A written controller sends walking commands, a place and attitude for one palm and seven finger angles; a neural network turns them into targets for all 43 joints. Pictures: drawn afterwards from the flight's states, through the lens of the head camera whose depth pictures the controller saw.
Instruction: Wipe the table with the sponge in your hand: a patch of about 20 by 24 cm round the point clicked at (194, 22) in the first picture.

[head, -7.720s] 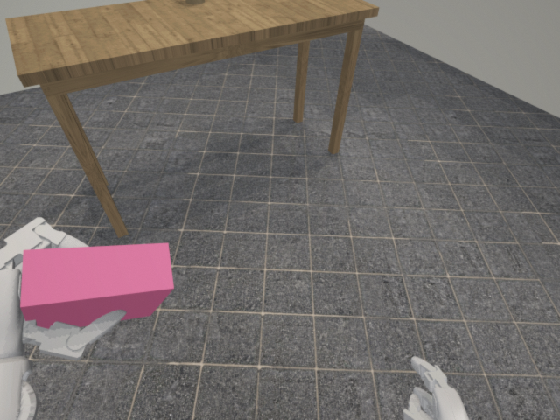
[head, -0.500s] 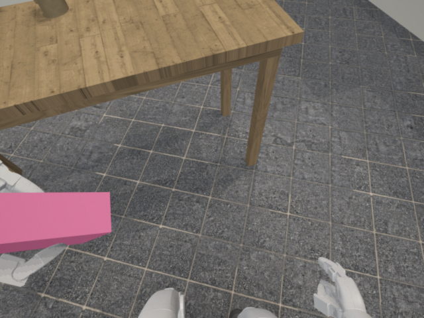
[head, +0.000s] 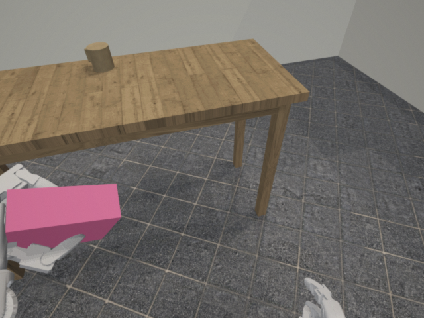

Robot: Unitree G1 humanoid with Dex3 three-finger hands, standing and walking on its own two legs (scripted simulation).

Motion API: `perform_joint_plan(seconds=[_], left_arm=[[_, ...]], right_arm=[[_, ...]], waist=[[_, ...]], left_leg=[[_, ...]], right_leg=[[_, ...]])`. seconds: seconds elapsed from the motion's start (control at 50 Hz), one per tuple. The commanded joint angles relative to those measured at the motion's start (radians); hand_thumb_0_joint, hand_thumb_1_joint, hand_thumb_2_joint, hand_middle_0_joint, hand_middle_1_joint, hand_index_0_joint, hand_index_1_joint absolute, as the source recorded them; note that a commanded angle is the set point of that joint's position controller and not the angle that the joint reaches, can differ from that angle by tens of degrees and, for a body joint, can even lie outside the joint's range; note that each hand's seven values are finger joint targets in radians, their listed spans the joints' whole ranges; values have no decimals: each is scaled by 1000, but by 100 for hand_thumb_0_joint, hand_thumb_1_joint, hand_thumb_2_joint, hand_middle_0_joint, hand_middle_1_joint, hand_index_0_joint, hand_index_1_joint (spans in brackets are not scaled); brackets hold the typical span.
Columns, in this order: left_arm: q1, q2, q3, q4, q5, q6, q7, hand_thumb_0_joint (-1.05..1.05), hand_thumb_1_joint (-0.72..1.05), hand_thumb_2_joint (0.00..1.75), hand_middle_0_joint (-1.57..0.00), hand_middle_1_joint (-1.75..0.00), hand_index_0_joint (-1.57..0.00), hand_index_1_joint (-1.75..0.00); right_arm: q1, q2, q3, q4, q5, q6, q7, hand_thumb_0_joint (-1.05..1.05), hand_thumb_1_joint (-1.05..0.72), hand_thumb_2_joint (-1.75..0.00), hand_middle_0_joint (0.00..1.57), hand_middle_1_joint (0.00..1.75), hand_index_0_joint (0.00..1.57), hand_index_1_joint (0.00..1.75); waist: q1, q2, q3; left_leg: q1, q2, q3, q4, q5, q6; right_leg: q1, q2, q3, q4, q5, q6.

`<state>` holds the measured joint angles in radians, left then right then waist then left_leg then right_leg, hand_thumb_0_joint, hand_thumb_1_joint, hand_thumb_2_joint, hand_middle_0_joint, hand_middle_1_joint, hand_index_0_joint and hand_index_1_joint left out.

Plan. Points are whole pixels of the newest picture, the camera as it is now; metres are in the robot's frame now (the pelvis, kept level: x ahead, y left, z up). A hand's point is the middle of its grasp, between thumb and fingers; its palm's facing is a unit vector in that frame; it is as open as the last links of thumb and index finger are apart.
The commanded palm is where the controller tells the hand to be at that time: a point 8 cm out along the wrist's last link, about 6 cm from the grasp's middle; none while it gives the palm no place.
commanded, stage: take the last steps up to it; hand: left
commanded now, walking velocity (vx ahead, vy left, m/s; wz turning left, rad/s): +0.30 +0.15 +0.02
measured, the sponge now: (79, 217) +0.22 +0.22 +0.15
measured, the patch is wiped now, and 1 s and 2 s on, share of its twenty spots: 0.00 0.00 0.00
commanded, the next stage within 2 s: come to a stop and stand still in 1.08 s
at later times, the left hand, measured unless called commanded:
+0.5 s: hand (56, 169) +0.31 +0.29 +0.16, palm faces +0.38 -0.79 -0.48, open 9.6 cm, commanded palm +0.24 +0.33 +0.18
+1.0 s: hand (78, 136) +0.40 +0.30 +0.15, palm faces +0.36 -0.78 -0.50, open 9.6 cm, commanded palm +0.34 +0.35 +0.18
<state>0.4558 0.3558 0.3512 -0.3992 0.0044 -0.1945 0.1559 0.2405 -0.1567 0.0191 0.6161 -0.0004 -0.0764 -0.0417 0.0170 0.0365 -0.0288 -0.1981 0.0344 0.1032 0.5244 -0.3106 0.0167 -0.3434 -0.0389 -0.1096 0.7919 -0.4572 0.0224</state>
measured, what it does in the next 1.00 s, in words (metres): walks ahead: right foot, then left foot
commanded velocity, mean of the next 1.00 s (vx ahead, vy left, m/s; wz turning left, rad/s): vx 0.26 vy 0.15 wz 0.02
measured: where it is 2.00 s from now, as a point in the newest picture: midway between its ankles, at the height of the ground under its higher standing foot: outside the picture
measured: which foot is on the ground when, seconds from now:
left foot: down 0.00-0.06, up 0.08-0.40, down 0.42-0.76, up 0.78-1.00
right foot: up 0.00-0.04, down 0.06-0.42, up 0.44-0.72, down 0.74-1.00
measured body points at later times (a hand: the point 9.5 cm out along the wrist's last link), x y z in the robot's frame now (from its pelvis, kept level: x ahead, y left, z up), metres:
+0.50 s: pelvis +0.08 +0.05 -0.01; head +0.13 +0.06 +0.44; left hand +0.28 +0.33 +0.19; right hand +0.24 -0.21 -0.09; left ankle +0.11 +0.16 -0.73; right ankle +0.02 -0.08 -0.69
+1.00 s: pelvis +0.19 +0.06 +0.01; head +0.25 +0.04 +0.45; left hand +0.38 +0.34 +0.18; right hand +0.36 -0.18 -0.11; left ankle +0.21 +0.23 -0.66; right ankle +0.17 -0.02 -0.73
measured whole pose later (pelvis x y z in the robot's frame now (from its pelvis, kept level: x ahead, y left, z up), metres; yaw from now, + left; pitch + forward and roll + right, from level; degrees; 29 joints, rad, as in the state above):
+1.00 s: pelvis +0.19 +0.06 +0.01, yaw +2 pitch +1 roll +4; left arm 0.51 0.33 0.35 -0.47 0.00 -0.23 0.14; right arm 0.15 -0.25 -0.03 0.64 -0.01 -0.03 -0.03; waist -0.01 -0.02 0.11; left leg -0.53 0.08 0.08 0.96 -0.32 -0.03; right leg -0.22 -0.12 -0.20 0.51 -0.30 -0.03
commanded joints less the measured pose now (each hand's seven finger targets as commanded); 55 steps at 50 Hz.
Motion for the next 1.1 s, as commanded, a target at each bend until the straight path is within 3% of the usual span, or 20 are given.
perform_joint_plan(seconds=[0.0, 0.02, 0.06, 0.1, 0.14, 0.2, 0.36, 0.38, 0.4, 0.42, 0.5, 0.56, 0.68, 0.7, 0.72, 0.74, 0.76, 0.88, 1.02, 1.08], left_arm=[[-157, 136, 40, -215, -9, -62, 3, 0, 10, 130, -120, -160, -120, -160], [-162, 151, 50, -201, -3, -61, 5, 0, 10, 130, -120, -160, -120, -160], [-155, 212, 105, -178, -11, -61, 9, 0, 10, 130, -120, -160, -120, -160], [-186, 217, 120, -244, -23, -84, 5, 0, 10, 130, -120, -160, -120, -160], [-74, 219, 148, -278, -22, -107, 0, 0, 10, 130, -120, -160, -120, -160], [-15, 220, 178, -324, -19, -132, 9, 0, 10, 130, -120, -160, -120, -160], [51, 176, 160, -349, -25, -104, 37, 0, 10, 130, -120, -160, -120, -160], [24, 175, 155, -389, -26, -113, 37, 0, 10, 130, -120, -160, -120, -160], [17, 173, 153, -414, -24, -121, 38, 0, 10, 130, -120, -160, -120, -160], [15, 184, 149, -414, -13, -129, 39, 0, 10, 130, -120, -160, -120, -160], [-29, 189, 142, -412, -18, -117, 19, 0, 10, 130, -120, -160, -120, -160], [7, 189, 141, -450, -24, -114, 15, 0, 10, 130, -120, -160, -120, -160], [30, 172, 142, -312, -33, -72, 15, 0, 10, 130, -120, -160, -120, -160], [9, 178, 148, -276, -30, -68, 13, 0, 10, 130, -120, -160, -120, -160], [-8, 201, 157, -245, -21, -64, 11, 0, 10, 130, -120, -160, -120, -160], [-26, 219, 173, -215, -22, -64, 8, 0, 10, 130, -120, -160, -120, -160], [-33, 205, 180, -174, -41, -60, 8, 0, 10, 130, -120, -160, -120, -160], [-25, 193, 141, -267, -22, -122, 2, 0, 10, 130, -120, -160, -120, -160], [35, 229, 188, -426, -26, -108, 39, 0, 10, 130, -120, -160, -120, -160], [46, 215, 195, -419, -27, -102, 45, 0, 10, 130, -120, -160, -120, -160]], right_arm=[[-100, -173, -60, -124, 3, -58, -25, 0, -90, -90, 20, 30, 20, 30], [-105, -164, -61, -119, 2, -54, -25, 0, -90, -90, 20, 30, 20, 30], [-140, -150, -64, -137, 2, -42, -13, 0, -90, -90, 20, 30, 20, 30], [-133, -167, -80, -121, 5, -40, -6, 0, -90, -90, 20, 30, 20, 30], [-146, -138, -56, -115, -1, -15, -2, 0, -90, -90, 20, 30, 20, 30], [-147, -117, -51, -127, -5, -2, 2, 0, -90, -90, 20, 30, 20, 30], [-90, -138, -96, -158, 2, -29, -19, 0, -90, -90, 20, 30, 20, 30], [-74, -156, -106, -162, 4, -33, -22, 0, -90, -90, 20, 30, 20, 30], [-83, -183, -118, -165, 6, -32, -19, 0, -90, -90, 20, 30, 20, 30], [-82, -176, -118, -173, 10, -38, -14, 0, -90, -90, 20, 30, 20, 30], [-102, -163, -108, -130, 19, -66, -6, 0, -90, -90, 20, 30, 20, 30], [-105, -155, -93, -129, 20, -86, -2, 0, -90, -90, 20, 30, 20, 30], [-108, -148, -72, -124, 11, -70, -20, 0, -90, -90, 20, 30, 20, 30], [-110, -148, -73, -118, 12, -59, -22, 0, -90, -90, 20, 30, 20, 30], [-107, -133, -74, -116, 12, -45, -22, 0, -90, -90, 20, 30, 20, 30], [-129, -121, -70, -138, 6, -36, -17, 0, -90, -90, 20, 30, 20, 30], [-140, -136, -71, -136, 6, -32, -10, 0, -90, -90, 20, 30, 20, 30], [-164, -127, -49, -114, -5, 5, 4, 0, -90, -90, 20, 30, 20, 30], [-140, -120, -76, -176, -5, -16, -4, 0, -90, -90, 20, 30, 20, 30], [-102, -125, -90, -180, 2, -5, -14, 0, -90, -90, 20, 30, 20, 30]], waist=[[-5, 72, 31], [-1, -29, 13], [8, -363, 13], [-8, -209, 43], [-6, -100, 50], [-12, -151, -28], [-20, -107, -111], [-38, 7, -154], [-36, 228, -167], [-26, 255, -155], [-23, 197, -41], [-7, 218, -49], [-8, 105, -71], [-5, 32, -84], [-7, -157, -112], [-5, -374, -95], [-3, -310, -78], [-13, -152, -31], [22, -216, -98], [-14, -172, -148]], left_leg=[[-143, 176, -129, -105, -43, 98], [-211, 132, -80, 46, -57, 73], [-495, -20, -32, 548, -229, -10], [-487, 52, -153, 675, -124, -34], [-461, 74, -131, 633, -50, -41], [-344, 77, -54, 365, -22, -37], [33, -11, 101, -116, 148, -18], [170, 50, 32, -132, 202, 15], [304, 241, -224, -124, 410, 110], [318, 358, -390, -163, 524, 200], [156, 306, -255, -198, 301, 212], [69, 229, -108, -201, 327, 158], [1, 210, -59, -58, 304, 92], [-59, 187, -41, 53, 252, 73], [-183, 112, 24, 269, 127, 43], [-436, -20, 35, 518, -207, -10], [-492, -3, -89, 675, -230, -25], [-469, 64, -77, 615, -25, -52], [-242, 7, 81, 139, 24, -38], [-46, -25, 116, -67, 172, -40]], right_leg=[[183, 7, -53, -302, 104, 6], [266, -58, 45, -385, 125, -28], [355, -427, 638, -566, 164, -200], [245, -436, 604, -597, 66, -227], [209, -363, 382, -556, 291, -198], [255, -298, 163, -489, 505, -154], [248, -201, 75, -237, 557, -70], [150, -152, 29, -60, 518, -36], [-81, -51, -39, 150, 114, 14], [-198, -7, 1, 331, -199, 7], [-293, -92, 40, 338, -62, 18], [-147, -64, -31, 132, 42, 19], [126, 1, -102, -255, 158, 11], [218, -29, -62, -343, 234, -5], [322, -176, 142, -401, 296, -64], [426, -397, 530, -469, 451, -173], [403, -487, 609, -498, 450, -210], [297, -324, 125, -430, 744, -134], [339, -303, 83, -357, 876, -130], [303, -252, 26, -234, 766, -79]])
